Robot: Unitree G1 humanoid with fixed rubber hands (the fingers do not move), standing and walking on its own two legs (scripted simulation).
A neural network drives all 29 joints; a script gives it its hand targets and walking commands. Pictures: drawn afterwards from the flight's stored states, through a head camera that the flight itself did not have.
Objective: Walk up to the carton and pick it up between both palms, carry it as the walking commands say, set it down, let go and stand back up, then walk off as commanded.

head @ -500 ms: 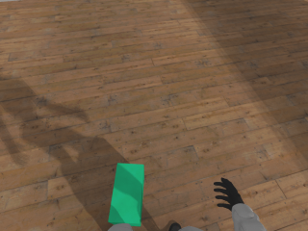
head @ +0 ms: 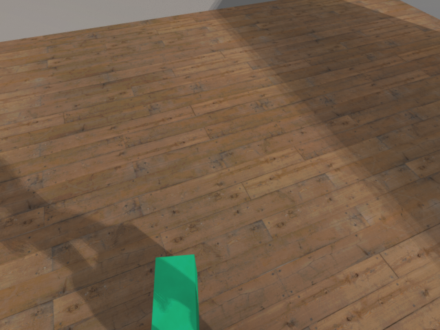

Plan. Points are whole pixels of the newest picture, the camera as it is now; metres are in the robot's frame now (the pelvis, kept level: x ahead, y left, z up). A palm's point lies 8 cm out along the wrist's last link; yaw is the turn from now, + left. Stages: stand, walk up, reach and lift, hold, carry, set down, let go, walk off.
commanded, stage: stand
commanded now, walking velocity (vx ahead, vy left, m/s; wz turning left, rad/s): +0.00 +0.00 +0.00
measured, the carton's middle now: (178, 303) +0.27 +0.16 -0.65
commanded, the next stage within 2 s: none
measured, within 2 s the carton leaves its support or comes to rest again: neither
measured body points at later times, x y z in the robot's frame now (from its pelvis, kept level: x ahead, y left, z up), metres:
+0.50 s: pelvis +0.00 +0.02 +0.00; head +0.01 +0.03 +0.45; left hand -0.03 +0.21 -0.17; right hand -0.01 -0.19 -0.16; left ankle -0.03 +0.11 -0.74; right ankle +0.04 -0.11 -0.74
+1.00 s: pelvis +0.02 +0.03 +0.00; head +0.05 +0.04 +0.45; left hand +0.02 +0.24 -0.17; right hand -0.01 -0.17 -0.16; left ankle -0.03 +0.11 -0.74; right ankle +0.04 -0.11 -0.74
